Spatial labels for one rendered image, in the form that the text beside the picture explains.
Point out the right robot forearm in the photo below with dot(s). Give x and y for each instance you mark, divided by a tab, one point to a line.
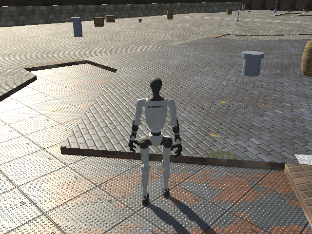
176	133

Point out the robot left hand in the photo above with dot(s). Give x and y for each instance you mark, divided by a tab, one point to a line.
132	146

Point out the left robot forearm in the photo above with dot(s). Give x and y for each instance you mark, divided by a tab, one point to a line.
133	131

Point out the robot right thigh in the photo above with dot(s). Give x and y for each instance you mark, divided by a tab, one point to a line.
166	146

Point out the robot right hand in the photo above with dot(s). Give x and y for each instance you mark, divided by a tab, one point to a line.
179	146

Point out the right robot upper arm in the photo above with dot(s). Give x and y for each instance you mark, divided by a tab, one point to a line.
172	105

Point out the robot right foot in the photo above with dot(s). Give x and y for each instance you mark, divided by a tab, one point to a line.
165	193

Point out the left robot upper arm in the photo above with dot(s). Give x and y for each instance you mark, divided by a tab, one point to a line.
140	103

